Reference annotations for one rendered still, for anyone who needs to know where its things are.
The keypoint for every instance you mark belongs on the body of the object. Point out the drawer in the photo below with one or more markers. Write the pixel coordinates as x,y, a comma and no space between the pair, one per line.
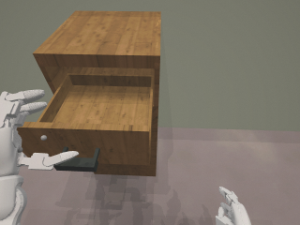
112,112

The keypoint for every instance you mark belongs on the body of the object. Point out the robot right hand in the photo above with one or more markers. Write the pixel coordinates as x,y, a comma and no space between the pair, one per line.
235,211

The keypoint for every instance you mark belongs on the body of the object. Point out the robot left hand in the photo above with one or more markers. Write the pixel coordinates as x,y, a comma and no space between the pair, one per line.
13,112

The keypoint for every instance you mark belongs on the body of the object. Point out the cabinet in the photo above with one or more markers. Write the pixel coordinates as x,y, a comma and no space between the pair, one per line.
107,42

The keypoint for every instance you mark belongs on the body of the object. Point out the handle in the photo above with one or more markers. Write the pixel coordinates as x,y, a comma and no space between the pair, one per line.
79,164

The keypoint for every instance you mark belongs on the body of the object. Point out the robot left forearm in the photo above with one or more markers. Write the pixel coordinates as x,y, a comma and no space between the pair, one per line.
13,199

